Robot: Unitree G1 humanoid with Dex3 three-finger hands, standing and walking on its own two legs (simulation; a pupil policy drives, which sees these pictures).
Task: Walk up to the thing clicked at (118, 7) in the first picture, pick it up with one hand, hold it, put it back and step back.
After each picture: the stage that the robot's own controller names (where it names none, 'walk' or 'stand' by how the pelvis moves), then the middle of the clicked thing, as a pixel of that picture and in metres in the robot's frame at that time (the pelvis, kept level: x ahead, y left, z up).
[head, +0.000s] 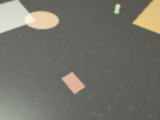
stand; (117, 9) +2.18 -0.52 -0.72
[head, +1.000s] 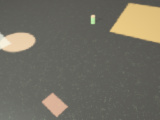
walk; (93, 19) +2.11 -0.02 -0.70
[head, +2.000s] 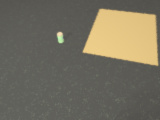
walk; (60, 37) +1.49 +0.34 -0.72
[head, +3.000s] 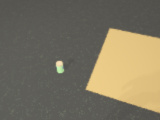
walk; (59, 67) +1.00 +0.29 -0.71
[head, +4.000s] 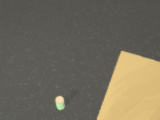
walk; (60, 103) +0.60 +0.21 -0.69
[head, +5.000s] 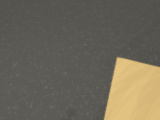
stand; out of the picture +0.38 +0.19 -0.70
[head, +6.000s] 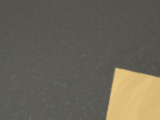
stand; out of the picture +0.34 +0.20 -0.72
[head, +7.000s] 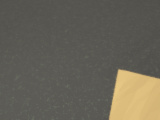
stand; out of the picture +0.35 +0.18 -0.72
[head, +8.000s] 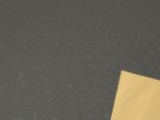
stand; out of the picture +0.36 +0.18 -0.73
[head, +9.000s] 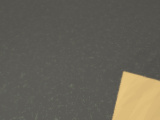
stand; out of the picture +0.36 +0.17 -0.73
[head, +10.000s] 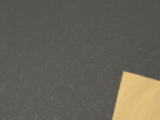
go down; out of the picture +0.35 +0.17 -0.73
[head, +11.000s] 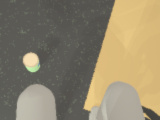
go down; (32, 62) +0.45 +0.19 -0.35
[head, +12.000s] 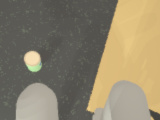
approach; (33, 62) +0.45 +0.19 -0.31
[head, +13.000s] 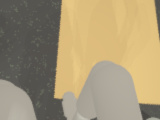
close in; out of the picture +0.44 +0.24 -0.23
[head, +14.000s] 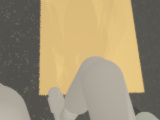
close; out of the picture +0.44 +0.26 -0.23
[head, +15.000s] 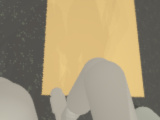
lift; out of the picture +0.41 +0.23 -0.24
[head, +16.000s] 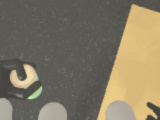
lift; (27, 82) +0.34 +0.19 -0.03
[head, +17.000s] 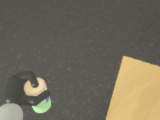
hold; (38, 95) +0.32 +0.17 -0.02
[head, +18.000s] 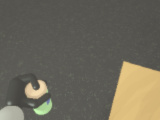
hold; (39, 97) +0.31 +0.17 -0.02
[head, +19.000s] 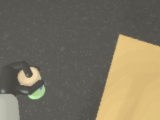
crouch; (32, 83) +0.36 +0.18 -0.06
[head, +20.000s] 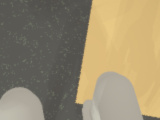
lower; out of the picture +0.51 +0.25 -0.10
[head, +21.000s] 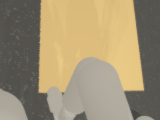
lower; out of the picture +0.44 +0.28 -0.24
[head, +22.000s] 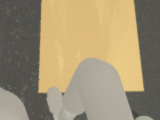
lower; out of the picture +0.45 +0.27 -0.24
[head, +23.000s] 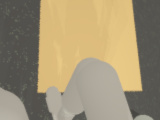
lower; out of the picture +0.45 +0.27 -0.24
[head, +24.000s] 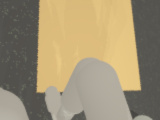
lower; out of the picture +0.45 +0.27 -0.24
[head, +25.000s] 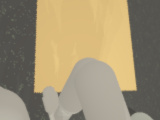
open; out of the picture +0.44 +0.25 -0.25
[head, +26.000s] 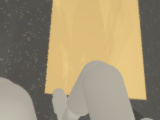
stand; out of the picture +0.44 +0.25 -0.25
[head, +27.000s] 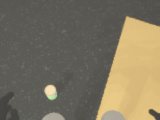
stand; (51, 92) +0.43 +0.17 -0.53
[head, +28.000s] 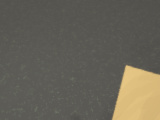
stand; out of the picture +0.39 +0.16 -0.67
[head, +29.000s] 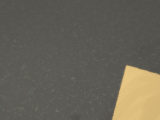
stand; out of the picture +0.39 +0.17 -0.67
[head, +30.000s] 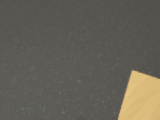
stand; out of the picture +0.40 +0.15 -0.72
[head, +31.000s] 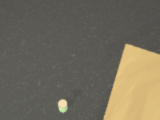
walk; (62, 106) +0.46 +0.11 -0.71
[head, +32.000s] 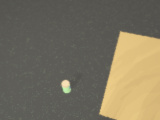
walk; (66, 86) +0.68 +0.19 -0.70
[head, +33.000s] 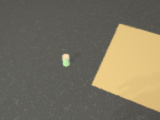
stand; (66, 60) +1.01 +0.17 -0.70
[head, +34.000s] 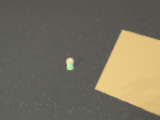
stand; (70, 64) +1.03 +0.14 -0.72
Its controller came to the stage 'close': yes
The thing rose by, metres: 0.71
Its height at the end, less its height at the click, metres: +0.00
